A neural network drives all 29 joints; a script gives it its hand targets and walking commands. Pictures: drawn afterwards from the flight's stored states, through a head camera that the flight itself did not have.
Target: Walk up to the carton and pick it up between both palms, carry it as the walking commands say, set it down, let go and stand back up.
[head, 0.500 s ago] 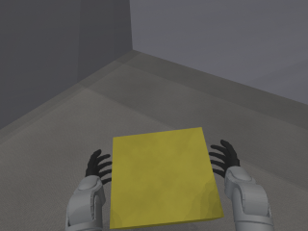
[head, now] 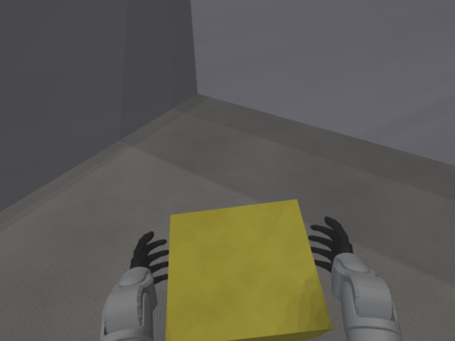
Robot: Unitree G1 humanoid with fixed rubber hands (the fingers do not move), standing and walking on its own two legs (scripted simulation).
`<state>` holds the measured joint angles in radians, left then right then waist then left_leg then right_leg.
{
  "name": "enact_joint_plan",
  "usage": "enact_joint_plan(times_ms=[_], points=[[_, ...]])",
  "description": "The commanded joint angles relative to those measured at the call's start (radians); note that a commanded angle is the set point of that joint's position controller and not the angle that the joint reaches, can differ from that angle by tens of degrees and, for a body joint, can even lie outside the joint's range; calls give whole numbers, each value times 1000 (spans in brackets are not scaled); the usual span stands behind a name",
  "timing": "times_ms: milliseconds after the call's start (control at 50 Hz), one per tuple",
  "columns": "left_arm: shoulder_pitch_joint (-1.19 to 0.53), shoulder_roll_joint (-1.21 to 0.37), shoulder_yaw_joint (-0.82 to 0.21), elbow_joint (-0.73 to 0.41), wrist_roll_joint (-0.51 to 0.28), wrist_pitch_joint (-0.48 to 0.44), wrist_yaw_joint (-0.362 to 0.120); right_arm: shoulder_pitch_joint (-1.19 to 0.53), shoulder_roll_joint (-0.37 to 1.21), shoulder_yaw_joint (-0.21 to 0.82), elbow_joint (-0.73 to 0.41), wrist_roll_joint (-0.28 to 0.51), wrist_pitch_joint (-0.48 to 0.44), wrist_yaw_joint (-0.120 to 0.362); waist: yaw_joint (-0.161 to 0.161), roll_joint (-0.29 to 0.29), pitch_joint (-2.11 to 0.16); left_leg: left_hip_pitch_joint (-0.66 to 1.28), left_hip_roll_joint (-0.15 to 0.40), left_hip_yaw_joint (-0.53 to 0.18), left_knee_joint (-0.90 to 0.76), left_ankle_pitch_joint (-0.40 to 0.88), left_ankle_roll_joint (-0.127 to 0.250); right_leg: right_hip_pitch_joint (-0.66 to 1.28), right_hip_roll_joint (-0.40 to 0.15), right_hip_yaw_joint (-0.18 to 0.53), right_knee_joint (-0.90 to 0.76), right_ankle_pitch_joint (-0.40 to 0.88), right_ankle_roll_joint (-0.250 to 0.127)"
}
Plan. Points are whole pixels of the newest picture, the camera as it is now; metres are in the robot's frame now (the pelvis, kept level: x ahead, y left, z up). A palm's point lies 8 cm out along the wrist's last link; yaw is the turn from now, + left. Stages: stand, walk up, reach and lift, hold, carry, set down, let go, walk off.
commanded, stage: carry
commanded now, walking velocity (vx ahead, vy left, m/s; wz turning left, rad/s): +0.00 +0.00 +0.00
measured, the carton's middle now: (242, 275) +0.29 -0.01 -0.05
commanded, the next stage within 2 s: hold in 0.68 s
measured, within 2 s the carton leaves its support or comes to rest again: neither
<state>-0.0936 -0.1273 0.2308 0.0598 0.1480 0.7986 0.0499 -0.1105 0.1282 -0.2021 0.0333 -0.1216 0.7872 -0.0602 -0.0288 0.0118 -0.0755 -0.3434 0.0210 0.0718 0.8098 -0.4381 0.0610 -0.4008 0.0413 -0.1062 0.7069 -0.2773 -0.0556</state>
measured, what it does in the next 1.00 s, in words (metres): stands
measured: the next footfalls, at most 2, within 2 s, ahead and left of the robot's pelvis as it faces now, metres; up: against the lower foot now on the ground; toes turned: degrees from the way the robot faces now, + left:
none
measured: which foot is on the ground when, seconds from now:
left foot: down 0.00-1.00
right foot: down 0.00-1.00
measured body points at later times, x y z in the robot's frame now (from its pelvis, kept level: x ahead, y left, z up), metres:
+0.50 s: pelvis -0.01 +0.00 +0.00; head -0.06 +0.02 +0.45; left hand +0.26 +0.17 +0.02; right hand +0.26 -0.17 +0.05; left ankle +0.00 +0.08 -0.71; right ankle +0.06 -0.09 -0.71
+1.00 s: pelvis -0.02 +0.01 +0.01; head -0.06 +0.03 +0.46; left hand +0.26 +0.18 +0.03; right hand +0.25 -0.16 +0.06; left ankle +0.00 +0.08 -0.71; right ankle +0.06 -0.09 -0.71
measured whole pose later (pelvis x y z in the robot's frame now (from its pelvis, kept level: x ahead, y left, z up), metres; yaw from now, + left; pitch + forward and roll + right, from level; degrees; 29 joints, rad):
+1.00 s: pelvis -0.02 +0.01 +0.01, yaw +0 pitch -4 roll -3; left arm -0.13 -0.13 0.25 0.16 0.16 0.71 0.03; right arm -0.11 0.13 -0.20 0.06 -0.14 0.74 -0.08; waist -0.03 0.01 -0.04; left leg -0.30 0.01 0.07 0.74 -0.38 0.07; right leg -0.33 0.04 -0.11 0.59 -0.19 -0.05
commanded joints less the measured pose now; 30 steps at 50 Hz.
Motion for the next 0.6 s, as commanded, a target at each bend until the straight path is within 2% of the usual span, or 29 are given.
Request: enact_joint_plan(times_ms=[0,20,40,60,80,100,120,140,160,180,200,220,240,280,300,320,340,360,380,400,440,460,500,520,540,560,580], points=[[-700,-689,-637,-99,-181,-76,-284,-630,768,627,-32,174,-56,305,27,-13,-241,67,105,-108,-312,110,21,57,-172,260,-255,101,-19],[-683,-677,-624,-67,-177,-75,-282,-586,770,610,20,155,-47,301,27,-56,-274,78,109,-109,-310,130,22,94,-167,241,-264,107,-11],[-660,-689,-621,-53,-170,-78,-290,-623,761,625,-25,165,-56,306,26,-35,-286,85,109,-103,-295,157,23,93,-173,245,-251,159,-17],[-685,-703,-643,-95,-184,-77,-288,-645,764,626,-65,174,-57,304,26,-5,-265,85,113,-104,-313,161,15,84,-169,242,-237,162,-15],[-693,-691,-633,-67,-177,-78,-294,-623,757,614,-14,156,-55,306,23,-9,-258,81,111,-104,-304,187,21,80,-162,235,-233,182,-16],[-688,-691,-626,-50,-168,-74,-287,-599,766,594,21,149,-51,306,26,11,-251,79,122,-119,-342,143,20,75,-153,226,-236,111,-8],[-706,-667,-617,-46,-153,-79,-290,-604,752,588,42,140,-54,312,26,32,-255,78,117,-119,-336,135,27,82,-164,234,-248,98,-11],[-704,-711,-644,-89,-178,-81,-294,-649,782,625,-32,171,-61,313,27,32,-233,60,129,-127,-367,91,24,72,-151,230,-246,40,-7],[-710,-682,-616,-34,-157,-82,-294,-637,763,603,25,151,-62,313,28,7,-228,50,123,-131,-363,93,24,74,-148,225,-250,41,-2],[-695,-699,-623,-49,-173,-88,-299,-649,780,629,-5,167,-67,312,27,-21,-229,70,121,-114,-342,149,24,80,-145,223,-251,99,-5],[-716,-706,-637,-75,-173,-94,-300,-665,782,640,-22,173,-70,317,28,-27,-227,75,117,-113,-336,139,19,61,-159,244,-260,81,-9],[-724,-715,-649,-77,-177,-91,-300,-635,786,618,-1,160,-70,318,27,27,-243,62,120,-120,-346,145,22,80,-153,228,-254,82,-7],[-728,-703,-649,-105,-187,-96,-300,-634,780,625,-20,160,-67,317,29,-15,-265,68,115,-112,-334,119,26,69,-158,245,-260,63,-10],[-725,-708,-653,-92,-188,-92,-299,-576,785,615,32,150,-59,313,28,20,-226,60,128,-119,-341,166,18,70,-147,228,-249,109,-16],[-714,-701,-645,-98,-177,-89,-298,-625,765,615,-13,157,-64,315,26,49,-258,84,129,-112,-336,190,26,70,-145,227,-248,129,-17],[-693,-699,-640,-63,-173,-86,-301,-605,762,614,11,151,-62,318,27,16,-237,88,121,-104,-321,183,21,57,-149,239,-263,114,-16],[-696,-718,-652,-80,-185,-82,-299,-603,793,622,7,164,-58,321,27,-1,-250,84,117,-106,-326,173,23,68,-146,236,-262,117,-21],[-722,-703,-620,-41,-174,-87,-301,-658,768,622,4,162,-63,317,27,-44,-236,74,120,-108,-324,188,19,77,-146,234,-246,126,-12],[-716,-709,-627,-59,-179,-91,-302,-621,778,625,5,158,-60,317,25,-56,-247,74,104,-92,-303,172,20,79,-150,243,-265,123,-17],[-705,-699,-645,-79,-179,-90,-302,-609,778,628,5,158,-62,317,27,-20,-236,59,95,-95,-298,156,25,67,-156,256,-275,146,-26],[-727,-702,-638,-73,-178,-86,-298,-619,771,615,12,160,-62,317,25,-1,-229,57,91,-91,-309,122,18,62,-166,260,-276,82,-23],[-712,-723,-660,-111,-197,-92,-305,-635,788,648,-52,174,-66,317,27,-57,-244,70,93,-98,-301,122,27,52,-161,268,-284,78,-25],[-700,-724,-631,-41,-178,-87,-306,-615,779,620,12,156,-60,317,26,-11,-224,58,105,-100,-318,136,22,58,-151,248,-275,73,-23],[-666,-719,-623,-22,-166,-88,-309,-650,777,639,-25,163,-67,316,28,-48,-219,52,104,-98,-301,147,23,58,-144,239,-276,88,-20],[-693,-715,-641,-63,-179,-95,-307,-583,778,620,18,147,-61,318,25,-28,-243,72,98,-86,-292,169,14,74,-160,242,-267,137,-27],[-733,-718,-649,-95,-186,-104,-310,-651,793,647,-25,171,-72,320,27,-24,-233,52,97,-93,-291,167,18,84,-158,239,-264,158,-24],[-784,-713,-648,-105,-191,-106,-306,-652,798,631,3,165,-69,318,25,-6,-225,67,93,-91,-304,146,21,60,-154,250,-273,110,-23]])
